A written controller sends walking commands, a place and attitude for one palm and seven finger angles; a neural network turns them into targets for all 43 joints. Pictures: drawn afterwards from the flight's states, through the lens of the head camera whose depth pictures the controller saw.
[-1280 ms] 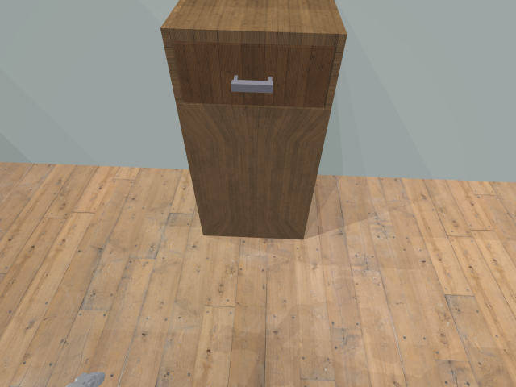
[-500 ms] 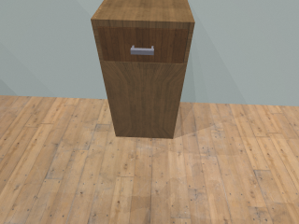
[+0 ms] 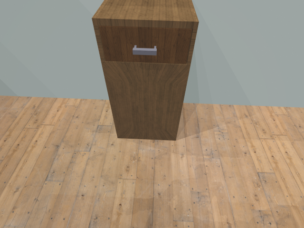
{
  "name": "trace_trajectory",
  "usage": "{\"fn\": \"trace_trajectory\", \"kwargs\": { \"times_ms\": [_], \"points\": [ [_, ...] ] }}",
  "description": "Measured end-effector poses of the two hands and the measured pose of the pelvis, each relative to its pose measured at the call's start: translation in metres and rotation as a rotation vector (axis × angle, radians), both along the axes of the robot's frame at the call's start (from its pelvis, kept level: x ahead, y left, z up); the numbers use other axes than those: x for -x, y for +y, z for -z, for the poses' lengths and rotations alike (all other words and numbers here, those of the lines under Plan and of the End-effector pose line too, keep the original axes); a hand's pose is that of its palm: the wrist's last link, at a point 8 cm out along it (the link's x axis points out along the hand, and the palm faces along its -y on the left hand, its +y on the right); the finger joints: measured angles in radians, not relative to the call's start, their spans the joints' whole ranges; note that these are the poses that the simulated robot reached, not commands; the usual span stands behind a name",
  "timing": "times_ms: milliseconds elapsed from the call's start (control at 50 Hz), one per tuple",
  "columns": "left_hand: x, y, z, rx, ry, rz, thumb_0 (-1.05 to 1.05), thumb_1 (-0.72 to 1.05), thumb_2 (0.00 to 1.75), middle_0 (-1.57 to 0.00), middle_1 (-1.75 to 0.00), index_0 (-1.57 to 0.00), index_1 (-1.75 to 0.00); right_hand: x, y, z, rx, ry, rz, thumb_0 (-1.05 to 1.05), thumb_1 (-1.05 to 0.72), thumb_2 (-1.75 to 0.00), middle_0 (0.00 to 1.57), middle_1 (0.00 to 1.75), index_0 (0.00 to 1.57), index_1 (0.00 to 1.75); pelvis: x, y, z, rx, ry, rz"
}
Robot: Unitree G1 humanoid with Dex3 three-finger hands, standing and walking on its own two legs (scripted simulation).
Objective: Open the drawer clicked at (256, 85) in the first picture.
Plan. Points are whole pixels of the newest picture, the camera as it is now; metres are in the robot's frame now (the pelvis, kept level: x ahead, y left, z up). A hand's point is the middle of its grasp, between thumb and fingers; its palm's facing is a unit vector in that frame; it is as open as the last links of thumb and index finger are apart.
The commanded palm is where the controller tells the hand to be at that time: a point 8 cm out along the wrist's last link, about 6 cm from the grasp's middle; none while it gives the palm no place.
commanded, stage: look at it before walking up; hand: left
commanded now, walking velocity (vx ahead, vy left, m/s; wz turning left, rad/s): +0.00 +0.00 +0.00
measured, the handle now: (145, 49) +0.88 +0.08 +0.03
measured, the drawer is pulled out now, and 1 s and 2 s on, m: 0.00 0.00 0.00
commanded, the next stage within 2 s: take the last steps up to it in 0.16 s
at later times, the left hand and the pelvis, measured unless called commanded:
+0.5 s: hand out of the picture +0.06 +0.21 -0.17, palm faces -0.03 -0.96 -0.26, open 7.4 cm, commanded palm none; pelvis +0.03 -0.01 -0.01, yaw -1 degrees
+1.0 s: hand out of the picture +0.04 +0.11 -0.19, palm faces +0.06 -0.99 -0.11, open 7.4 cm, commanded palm none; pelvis +0.19 -0.02 -0.03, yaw -2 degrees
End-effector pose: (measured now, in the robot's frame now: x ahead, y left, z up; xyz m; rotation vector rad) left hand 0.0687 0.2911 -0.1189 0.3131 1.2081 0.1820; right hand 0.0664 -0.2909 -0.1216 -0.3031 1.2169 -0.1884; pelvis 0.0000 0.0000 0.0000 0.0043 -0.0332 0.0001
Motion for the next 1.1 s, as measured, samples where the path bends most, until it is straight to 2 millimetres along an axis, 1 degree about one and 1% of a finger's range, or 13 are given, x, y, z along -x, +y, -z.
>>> {"fn": "trace_trajectory", "kwargs": {
  "times_ms": [300,380,540,640,680,720,780,860,920,960,1000,1040,1100],
  "points": [
    [-0.002,0.001,-0.001,-0.004,0.002,-0.006,0.01,0.9,0.9,-0.2,-0.3,-0.2,-0.3,-0.012,0.0,-0.002,0.001,-0.011,-0.01,0.01,-0.9,-0.9,0.2,0.3,0.2,0.3,-0.005,-0.001,-0.001,0.001,-0.001,-0.003],
    [0.0,-0.005,0.003,0.003,0.014,-0.016,0.01,0.91,0.9,-0.2,-0.3,-0.2,-0.3,-0.011,0.005,0.002,-0.009,-0.004,-0.006,0.01,-0.9,-0.9,0.2,0.3,0.2,0.3,-0.009,-0.001,0.0,0.001,0.002,0.002],
    [0.022,-0.043,0.028,0.091,0.141,-0.033,0.0,0.91,0.9,-0.2,-0.3,-0.2,-0.3,0.012,0.029,0.025,-0.099,0.08,0.063,0.01,-0.9,-0.9,0.2,0.3,0.2,0.3,-0.039,-0.012,0.01,-0.015,0.019,0.031],
    [0.026,-0.078,0.035,0.127,0.206,-0.071,0.01,0.91,0.9,-0.2,-0.3,-0.2,-0.3,0.03,0.027,0.041,-0.14,0.185,0.118,0.01,-0.9,-0.9,0.2,0.3,0.2,0.3,-0.065,-0.03,0.017,0.005,0.029,0.018],
    [0.028,-0.091,0.036,0.136,0.2,-0.11,0.01,0.91,0.9,-0.2,-0.3,-0.2,-0.3,0.028,0.025,0.042,-0.145,0.24,0.11,0.01,-0.9,-0.9,0.2,0.3,0.2,0.3,-0.076,-0.036,0.017,0.006,0.034,0.005],
    [0.036,-0.103,0.034,0.145,0.219,-0.145,0.0,0.91,0.9,-0.2,-0.3,-0.2,-0.3,0.015,0.022,0.038,-0.143,0.26,0.1,0.01,-0.9,-0.9,0.2,0.3,0.2,0.3,-0.087,-0.039,0.014,0.002,0.035,0.006],
    [0.052,-0.119,0.029,0.164,0.304,-0.178,0.0,0.91,0.9,-0.2,-0.3,-0.2,-0.3,-0.024,0.019,0.034,-0.139,0.218,0.088,0.01,-0.9,-0.9,0.2,0.3,0.2,0.3,-0.105,-0.04,0.011,-0.001,0.035,0.015],
    [0.064,-0.133,0.023,0.194,0.436,-0.2,0.0,0.91,0.9,-0.2,-0.3,-0.2,-0.3,-0.098,0.022,0.031,-0.142,0.098,0.07,0.01,-0.9,-0.9,0.19,0.3,0.2,0.3,-0.132,-0.037,0.012,0.006,0.04,0.027],
    [0.059,-0.136,0.024,0.216,0.503,-0.214,0.0,0.91,0.9,-0.2,-0.3,-0.2,-0.3,-0.159,0.032,0.03,-0.146,0.0,0.043,0.01,-0.91,-0.9,0.19,0.3,0.2,0.29,-0.156,-0.031,0.016,0.015,0.04,0.033],
    [0.047,-0.133,0.03,0.226,0.528,-0.218,0.0,0.91,0.9,-0.2,-0.3,-0.2,-0.3,-0.197,0.04,0.03,-0.144,-0.067,0.029,0.01,-0.91,-0.9,0.19,0.3,0.2,0.29,-0.175,-0.027,0.023,0.018,0.035,0.035],
    [0.027,-0.125,0.042,0.233,0.535,-0.213,0.01,0.91,0.9,-0.2,-0.3,-0.2,-0.3,-0.224,0.048,0.033,-0.135,-0.129,0.03,0.01,-0.91,-0.9,0.19,0.3,0.2,0.3,-0.194,-0.021,0.032,0.024,0.026,0.044],
    [-0.005,-0.116,0.049,0.23,0.499,-0.193,0.01,0.91,0.9,-0.2,-0.3,-0.2,-0.3,-0.236,0.053,0.032,-0.135,-0.152,0.045,0.0,-0.91,-0.9,0.19,0.3,0.2,0.3,-0.209,-0.018,0.032,0.016,0.011,0.061],
    [-0.074,-0.101,0.052,0.214,0.371,-0.148,0.01,0.91,0.9,-0.2,-0.3,-0.2,-0.3,-0.233,0.056,0.025,-0.131,-0.124,0.092,0.0,-0.91,-0.9,0.2,0.3,0.2,0.3,-0.229,-0.016,0.022,0.011,-0.001,0.07]
  ]
}}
